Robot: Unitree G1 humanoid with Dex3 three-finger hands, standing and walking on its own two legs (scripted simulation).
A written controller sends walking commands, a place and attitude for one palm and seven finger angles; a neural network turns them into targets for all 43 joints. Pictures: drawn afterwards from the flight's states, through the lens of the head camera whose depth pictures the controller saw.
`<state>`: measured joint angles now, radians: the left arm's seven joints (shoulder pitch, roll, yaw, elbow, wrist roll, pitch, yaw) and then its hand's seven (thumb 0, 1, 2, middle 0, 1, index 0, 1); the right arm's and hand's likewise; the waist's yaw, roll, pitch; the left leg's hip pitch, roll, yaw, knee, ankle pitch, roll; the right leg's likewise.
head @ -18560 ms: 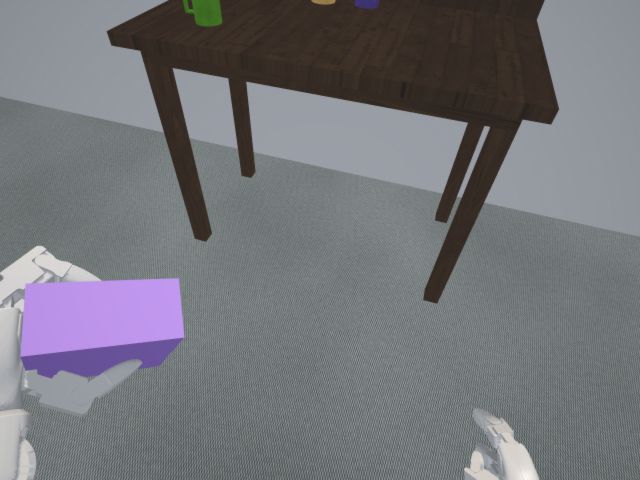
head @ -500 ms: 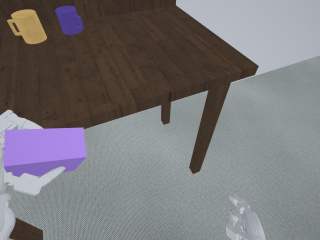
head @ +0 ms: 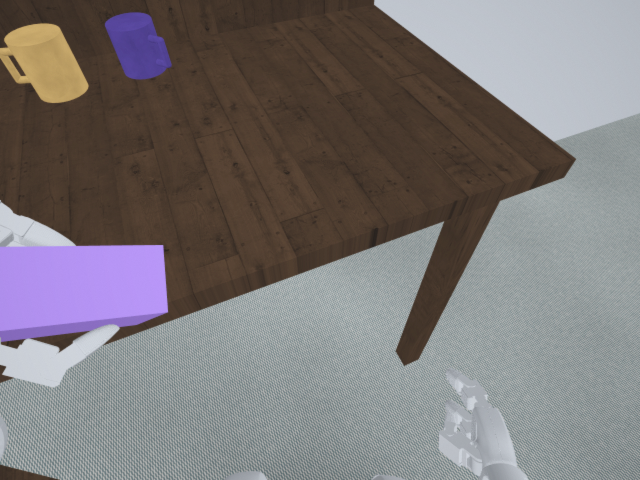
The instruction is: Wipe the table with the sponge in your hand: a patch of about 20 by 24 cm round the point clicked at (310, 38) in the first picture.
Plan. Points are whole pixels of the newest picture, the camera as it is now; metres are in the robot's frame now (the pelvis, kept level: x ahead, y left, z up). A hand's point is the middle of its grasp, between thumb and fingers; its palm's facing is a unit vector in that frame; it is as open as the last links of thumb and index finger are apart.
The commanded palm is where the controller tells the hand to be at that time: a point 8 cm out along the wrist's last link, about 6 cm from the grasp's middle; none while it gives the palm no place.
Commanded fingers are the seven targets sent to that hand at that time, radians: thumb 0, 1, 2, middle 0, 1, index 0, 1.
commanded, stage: shuffle to correct the standing spot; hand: left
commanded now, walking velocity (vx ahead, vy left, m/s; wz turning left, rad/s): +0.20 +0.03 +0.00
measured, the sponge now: (101, 293) +0.24 +0.21 +0.18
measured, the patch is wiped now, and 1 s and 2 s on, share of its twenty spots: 0.00 0.00 0.00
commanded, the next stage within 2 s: come to a stop and stand still in 0.06 s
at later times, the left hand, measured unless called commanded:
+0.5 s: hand (67, 218) +0.31 +0.26 +0.20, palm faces +0.43 -0.80 -0.41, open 10.0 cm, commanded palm +0.24 +0.30 +0.20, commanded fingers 0.00 0.10 1.30 -1.20 -1.60 -1.20 -1.60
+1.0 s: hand (27, 237) +0.29 +0.29 +0.19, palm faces +0.39 -0.87 -0.29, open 10.0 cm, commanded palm +0.23 +0.33 +0.20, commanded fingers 0.00 0.10 1.30 -1.20 -1.60 -1.20 -1.60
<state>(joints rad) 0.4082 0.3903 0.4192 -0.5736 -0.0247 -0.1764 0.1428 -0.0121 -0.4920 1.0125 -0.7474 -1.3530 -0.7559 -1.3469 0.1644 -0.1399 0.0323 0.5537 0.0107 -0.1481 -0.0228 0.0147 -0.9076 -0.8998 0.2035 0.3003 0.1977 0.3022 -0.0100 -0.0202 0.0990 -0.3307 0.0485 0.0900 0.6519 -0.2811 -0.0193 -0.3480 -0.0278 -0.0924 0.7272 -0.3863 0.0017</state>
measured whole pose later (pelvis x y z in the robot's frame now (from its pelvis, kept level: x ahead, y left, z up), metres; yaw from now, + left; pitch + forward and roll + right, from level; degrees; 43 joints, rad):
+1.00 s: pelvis +0.06 +0.05 +0.02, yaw -1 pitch -1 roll -1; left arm 0.39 0.32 0.36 -0.49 -0.05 -0.21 0.14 -0.01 -0.49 1.01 -0.75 -1.35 -0.76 -1.35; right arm 0.21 -0.25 -0.02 0.57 0.01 -0.14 0.00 0.02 -0.91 -0.90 0.20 0.30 0.20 0.30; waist 0.00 -0.04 0.06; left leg -0.25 -0.02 0.05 0.49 -0.22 0.05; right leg -0.24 0.01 -0.02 0.46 -0.19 0.00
